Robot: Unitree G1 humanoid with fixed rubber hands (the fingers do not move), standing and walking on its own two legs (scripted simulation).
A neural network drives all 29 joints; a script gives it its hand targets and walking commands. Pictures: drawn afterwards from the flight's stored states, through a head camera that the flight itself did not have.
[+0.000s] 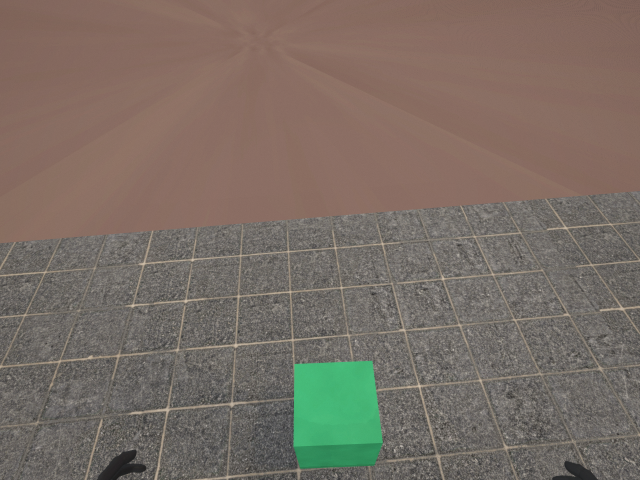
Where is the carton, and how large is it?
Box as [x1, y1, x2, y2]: [294, 361, 382, 468]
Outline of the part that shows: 371,361 294,364 294,449 300,468 374,464 382,440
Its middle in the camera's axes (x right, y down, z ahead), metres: +0.05 +0.50 +1.06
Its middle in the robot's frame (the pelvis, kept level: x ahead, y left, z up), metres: +0.39 +0.01 -0.66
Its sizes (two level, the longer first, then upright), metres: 0.210 0.200 0.250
